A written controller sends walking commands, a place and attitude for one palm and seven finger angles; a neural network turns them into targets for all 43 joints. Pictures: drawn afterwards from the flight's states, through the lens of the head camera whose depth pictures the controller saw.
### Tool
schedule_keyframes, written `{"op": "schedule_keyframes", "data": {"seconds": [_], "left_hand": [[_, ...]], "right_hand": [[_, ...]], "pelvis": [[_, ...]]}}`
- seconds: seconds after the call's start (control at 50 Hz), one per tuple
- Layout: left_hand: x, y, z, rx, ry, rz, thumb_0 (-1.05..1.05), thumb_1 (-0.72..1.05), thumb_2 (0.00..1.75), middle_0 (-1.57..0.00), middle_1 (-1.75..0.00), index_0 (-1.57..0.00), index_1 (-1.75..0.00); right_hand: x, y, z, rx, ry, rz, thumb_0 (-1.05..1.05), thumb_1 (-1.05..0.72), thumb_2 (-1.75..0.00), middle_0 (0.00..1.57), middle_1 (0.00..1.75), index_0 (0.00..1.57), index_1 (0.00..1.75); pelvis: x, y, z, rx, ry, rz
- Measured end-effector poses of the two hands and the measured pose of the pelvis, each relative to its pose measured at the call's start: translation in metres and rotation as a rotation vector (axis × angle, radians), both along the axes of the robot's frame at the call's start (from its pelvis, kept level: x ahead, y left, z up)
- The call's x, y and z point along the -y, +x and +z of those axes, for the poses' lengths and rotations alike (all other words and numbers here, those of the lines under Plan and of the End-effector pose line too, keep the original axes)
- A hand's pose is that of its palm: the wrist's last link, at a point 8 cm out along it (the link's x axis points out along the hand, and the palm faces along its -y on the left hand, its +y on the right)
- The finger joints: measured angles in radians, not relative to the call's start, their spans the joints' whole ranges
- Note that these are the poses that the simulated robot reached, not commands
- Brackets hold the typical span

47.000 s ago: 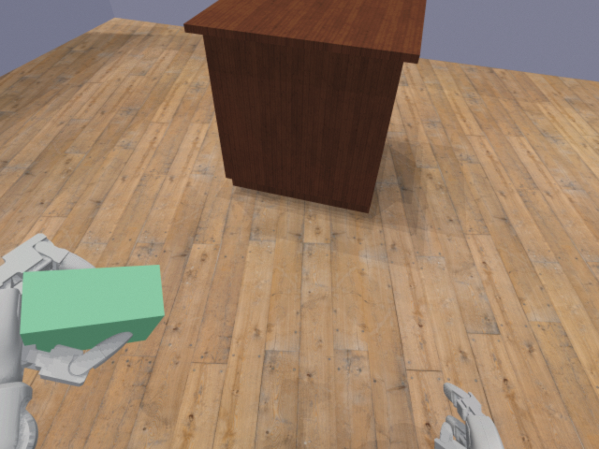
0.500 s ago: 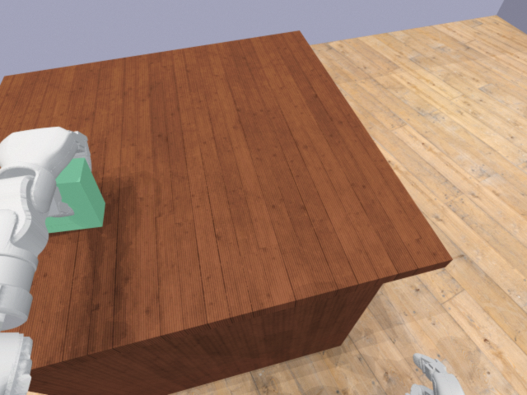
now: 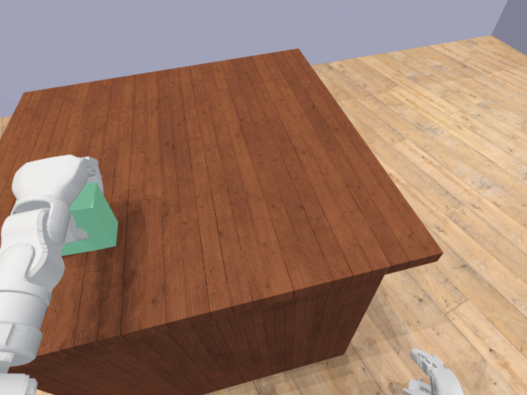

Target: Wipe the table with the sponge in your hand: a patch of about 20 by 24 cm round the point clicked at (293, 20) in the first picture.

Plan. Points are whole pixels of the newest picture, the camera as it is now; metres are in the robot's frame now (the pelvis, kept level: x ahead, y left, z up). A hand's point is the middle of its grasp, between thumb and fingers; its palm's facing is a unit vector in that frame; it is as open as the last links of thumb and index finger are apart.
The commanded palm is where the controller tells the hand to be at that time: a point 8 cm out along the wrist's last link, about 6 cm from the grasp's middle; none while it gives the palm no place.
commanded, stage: wipe back along the first lane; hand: left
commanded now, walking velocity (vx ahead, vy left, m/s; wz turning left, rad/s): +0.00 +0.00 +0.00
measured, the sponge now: (75, 227) +0.33 +0.35 +0.07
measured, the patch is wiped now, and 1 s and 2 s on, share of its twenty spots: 1.00 1.00 1.00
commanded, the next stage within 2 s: lift the sponge slowly off the table in 1.00 s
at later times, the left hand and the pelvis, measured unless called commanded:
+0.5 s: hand (79, 225) +0.31 +0.31 +0.11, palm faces +0.00 -0.03 -1.00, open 9.3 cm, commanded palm +0.26 +0.30 +0.14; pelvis +0.01 -0.01 +0.00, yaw -1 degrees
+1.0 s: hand (69, 257) +0.25 +0.29 +0.11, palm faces +0.04 -0.05 -1.00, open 9.3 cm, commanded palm +0.22 +0.29 +0.15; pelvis +0.01 -0.01 +0.00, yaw -1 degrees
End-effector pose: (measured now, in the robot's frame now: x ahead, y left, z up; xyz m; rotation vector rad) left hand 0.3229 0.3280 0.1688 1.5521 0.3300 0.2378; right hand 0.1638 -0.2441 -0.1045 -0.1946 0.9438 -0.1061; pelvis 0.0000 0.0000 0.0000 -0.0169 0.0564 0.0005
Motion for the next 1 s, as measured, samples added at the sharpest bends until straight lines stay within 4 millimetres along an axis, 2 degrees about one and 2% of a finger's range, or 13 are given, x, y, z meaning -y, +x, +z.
{"op": "schedule_keyframes", "data": {"seconds": [0.14,0.44,0.66,0.8,1.0], "left_hand": [[0.012,-0.011,-0.001,0.021,-0.012,-0.023,-0.01,-0.45,1.09,-0.78,-1.46,-0.8,-1.45],[0.023,-0.031,-0.004,0.056,-0.017,0.017,-0.01,-0.45,1.09,-0.77,-1.47,-0.79,-1.46],[0.032,-0.061,-0.003,0.079,-0.033,-0.001,-0.01,-0.45,1.09,-0.77,-1.47,-0.79,-1.46],[0.035,-0.077,-0.003,0.094,-0.036,0.009,-0.01,-0.45,1.09,-0.77,-1.47,-0.79,-1.46],[0.039,-0.092,-0.004,0.099,-0.042,0.015,0.0,-0.45,1.09,-0.77,-1.47,-0.79,-1.46]], "right_hand": [[-0.001,0.009,0.001,0.027,0.019,0.01,0.01,-0.91,-0.9,0.2,0.3,0.2,0.3],[-0.004,0.032,0.002,0.061,0.044,0.049,0.01,-0.91,-0.9,0.2,0.3,0.2,0.3],[-0.006,0.05,0.009,0.123,0.048,0.069,0.01,-0.91,-0.9,0.2,0.3,0.2,0.3],[-0.012,0.054,0.012,0.142,0.05,0.087,0.01,-0.91,-0.9,0.2,0.3,0.2,0.3],[-0.019,0.05,0.014,0.159,0.059,0.097,0.01,-0.9,-0.9,0.2,0.3,0.2,0.3]], "pelvis": [[0.003,0.002,0.0,0.006,0.002,-0.005],[0.01,0.01,-0.001,0.011,0.004,-0.006],[0.01,0.015,-0.003,0.027,0.004,-0.013],[0.01,0.012,-0.004,0.033,0.004,-0.011],[0.009,0.007,-0.004,0.045,0.005,-0.014]]}}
